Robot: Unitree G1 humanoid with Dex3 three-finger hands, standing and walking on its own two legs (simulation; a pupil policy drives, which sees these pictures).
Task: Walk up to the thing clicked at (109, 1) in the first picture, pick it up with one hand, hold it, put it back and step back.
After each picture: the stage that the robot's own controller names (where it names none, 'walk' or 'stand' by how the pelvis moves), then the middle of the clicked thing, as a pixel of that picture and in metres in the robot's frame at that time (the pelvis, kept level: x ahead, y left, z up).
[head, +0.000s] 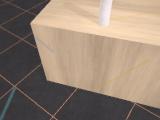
stand; (105, 6) +0.92 -0.13 +0.02
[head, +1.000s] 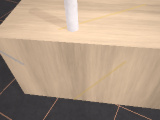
walk; (71, 9) +0.82 +0.10 +0.04
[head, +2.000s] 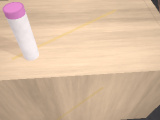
stand; (23, 34) +0.55 +0.26 +0.05
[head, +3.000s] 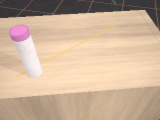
stand; (28, 54) +0.52 +0.24 +0.01
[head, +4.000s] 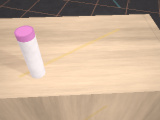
stand; (32, 54) +0.51 +0.23 +0.01
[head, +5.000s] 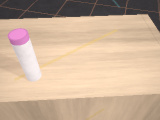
stand; (27, 57) +0.50 +0.25 +0.01
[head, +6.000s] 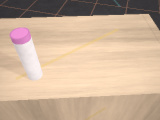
stand; (28, 56) +0.50 +0.24 +0.01
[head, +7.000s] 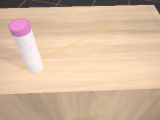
rise first; (28, 49) +0.50 +0.24 +0.02
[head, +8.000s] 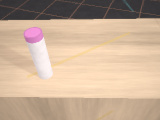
go down; (40, 55) +0.51 +0.23 +0.02
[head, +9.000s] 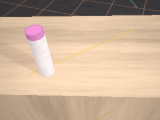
go down; (41, 53) +0.51 +0.23 +0.02
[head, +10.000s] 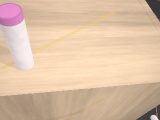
go down; (18, 42) +0.48 +0.21 +0.06
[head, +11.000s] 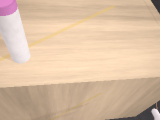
approach; (13, 33) +0.51 +0.22 +0.08
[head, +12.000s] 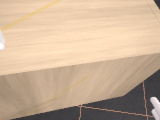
close in; out of the picture +0.53 +0.24 +0.11
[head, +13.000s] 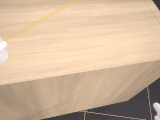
lift; out of the picture +0.49 +0.24 +0.10
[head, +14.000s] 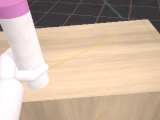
lift; (26, 49) +0.34 +0.16 +0.24
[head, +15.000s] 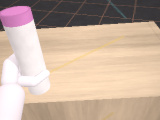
hold; (29, 55) +0.34 +0.16 +0.21
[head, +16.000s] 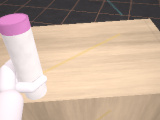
hold; (26, 61) +0.33 +0.17 +0.19
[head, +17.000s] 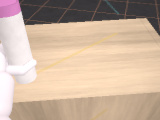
crouch; (16, 46) +0.38 +0.20 +0.21
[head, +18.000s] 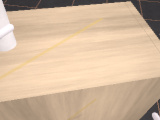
lower; out of the picture +0.50 +0.22 +0.23
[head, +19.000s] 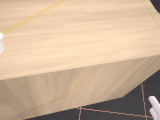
lower; out of the picture +0.52 +0.23 +0.11
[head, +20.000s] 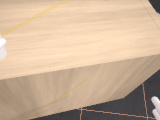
lower; out of the picture +0.50 +0.23 +0.11
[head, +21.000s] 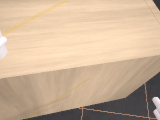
lower; out of the picture +0.51 +0.23 +0.11
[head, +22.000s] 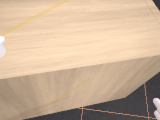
lower; out of the picture +0.51 +0.24 +0.11
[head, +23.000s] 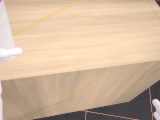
open; out of the picture +0.49 +0.21 +0.11
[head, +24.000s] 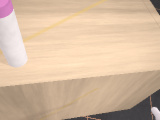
sink last; (8, 36) +0.48 +0.20 +0.08
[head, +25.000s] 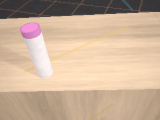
stand; (38, 53) +0.50 +0.22 +0.06
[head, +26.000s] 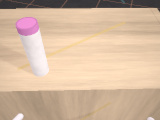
stand; (35, 50) +0.48 +0.21 +0.06
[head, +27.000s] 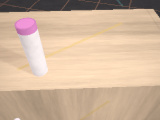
stand; (33, 50) +0.50 +0.21 +0.06
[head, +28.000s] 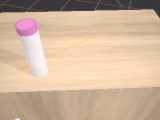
stand; (34, 51) +0.49 +0.21 +0.07
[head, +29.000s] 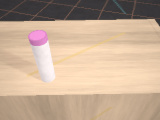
stand; (43, 58) +0.50 +0.19 +0.02
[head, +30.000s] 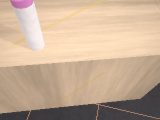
walk; (30, 24) +0.56 +0.20 +0.04
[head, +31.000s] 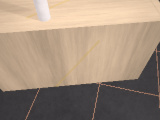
walk; out of the picture +0.82 +0.24 +0.04
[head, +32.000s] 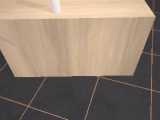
stand; out of the picture +1.10 +0.24 +0.03
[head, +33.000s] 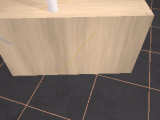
stand; out of the picture +1.08 +0.22 +0.01
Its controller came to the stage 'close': yes
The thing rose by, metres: 0.22
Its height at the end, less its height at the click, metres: +0.00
